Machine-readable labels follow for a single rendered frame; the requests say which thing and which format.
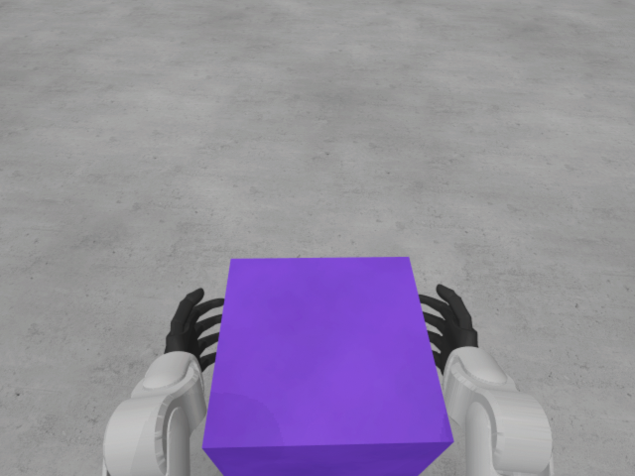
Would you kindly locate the robot left forearm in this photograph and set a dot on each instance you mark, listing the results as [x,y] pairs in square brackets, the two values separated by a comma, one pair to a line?
[149,434]

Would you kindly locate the robot right forearm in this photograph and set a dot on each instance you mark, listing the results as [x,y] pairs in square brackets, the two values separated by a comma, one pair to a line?
[507,433]

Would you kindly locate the left robot hand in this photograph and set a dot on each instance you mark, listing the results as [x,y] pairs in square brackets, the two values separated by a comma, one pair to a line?
[185,330]

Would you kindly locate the right robot hand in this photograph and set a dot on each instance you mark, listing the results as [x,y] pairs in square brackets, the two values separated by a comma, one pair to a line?
[456,329]

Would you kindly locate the carton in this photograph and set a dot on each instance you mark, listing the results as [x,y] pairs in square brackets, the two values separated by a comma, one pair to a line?
[324,367]

